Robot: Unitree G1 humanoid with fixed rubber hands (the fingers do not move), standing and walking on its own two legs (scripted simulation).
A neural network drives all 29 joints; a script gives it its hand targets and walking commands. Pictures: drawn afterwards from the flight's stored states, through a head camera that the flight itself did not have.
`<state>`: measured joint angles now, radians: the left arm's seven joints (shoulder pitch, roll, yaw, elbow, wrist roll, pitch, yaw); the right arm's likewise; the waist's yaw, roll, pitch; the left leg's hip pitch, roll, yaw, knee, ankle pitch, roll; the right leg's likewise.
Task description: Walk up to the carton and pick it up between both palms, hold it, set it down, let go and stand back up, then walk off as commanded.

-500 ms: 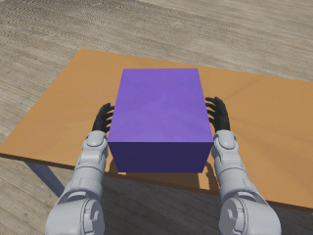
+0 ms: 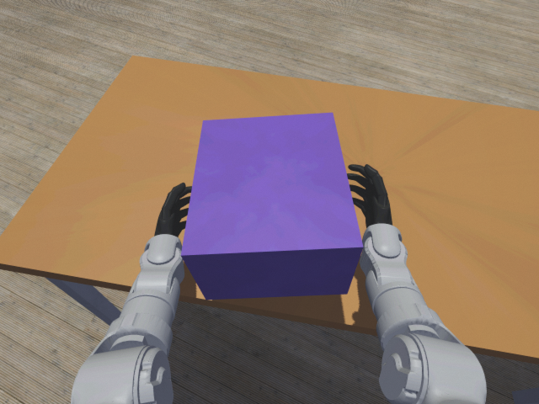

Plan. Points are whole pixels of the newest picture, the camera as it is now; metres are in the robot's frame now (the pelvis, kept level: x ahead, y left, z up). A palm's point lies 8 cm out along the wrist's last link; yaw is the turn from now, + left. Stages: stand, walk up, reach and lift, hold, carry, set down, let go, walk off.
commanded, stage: set down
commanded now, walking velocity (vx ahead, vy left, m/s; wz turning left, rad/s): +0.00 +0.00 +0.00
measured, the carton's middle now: (271, 203) +0.45 +0.03 +0.00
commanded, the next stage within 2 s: none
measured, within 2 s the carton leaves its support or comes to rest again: rests again in 1.00 s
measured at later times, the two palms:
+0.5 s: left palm (173, 238) +0.36 +0.19 -0.01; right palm (375, 224) +0.40 -0.14 +0.03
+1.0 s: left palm (176, 234) +0.38 +0.19 -0.02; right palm (369, 227) +0.41 -0.14 -0.01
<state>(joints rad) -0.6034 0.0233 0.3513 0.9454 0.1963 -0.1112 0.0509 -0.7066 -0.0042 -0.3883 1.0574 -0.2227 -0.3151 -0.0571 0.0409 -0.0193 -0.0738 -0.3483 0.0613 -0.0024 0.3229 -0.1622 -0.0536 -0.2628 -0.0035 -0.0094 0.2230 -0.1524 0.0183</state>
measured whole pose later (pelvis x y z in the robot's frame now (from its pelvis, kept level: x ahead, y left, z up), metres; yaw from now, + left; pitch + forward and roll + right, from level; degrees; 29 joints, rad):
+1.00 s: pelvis -0.01 -0.01 -0.01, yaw +0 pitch +21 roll -1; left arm -0.79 0.06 0.41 1.26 0.19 -0.34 0.08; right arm -0.82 -0.04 -0.58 1.22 -0.38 -0.41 -0.05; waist 0.06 0.01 -0.13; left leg -0.57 0.07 0.00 0.35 -0.14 -0.05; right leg -0.51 0.00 -0.02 0.30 -0.15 0.01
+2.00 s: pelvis -0.02 +0.00 -0.01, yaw +0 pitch +23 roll -1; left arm -0.82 0.08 0.49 1.35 0.22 -0.48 0.06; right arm -0.83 -0.02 -0.66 1.23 -0.44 -0.47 -0.03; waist 0.04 -0.01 -0.14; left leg -0.67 0.06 -0.01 0.43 -0.16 -0.04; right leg -0.61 -0.01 -0.02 0.39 -0.18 0.02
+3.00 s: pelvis -0.02 +0.01 -0.04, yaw -2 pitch +32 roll -3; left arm -0.95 0.15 0.11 1.54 -0.14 -0.44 0.12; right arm -0.94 -0.19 -0.12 1.46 0.09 -0.40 -0.03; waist 0.08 0.00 -0.28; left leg -0.96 0.09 0.00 0.66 -0.23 -0.05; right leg -0.87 0.02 -0.01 0.55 -0.23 0.02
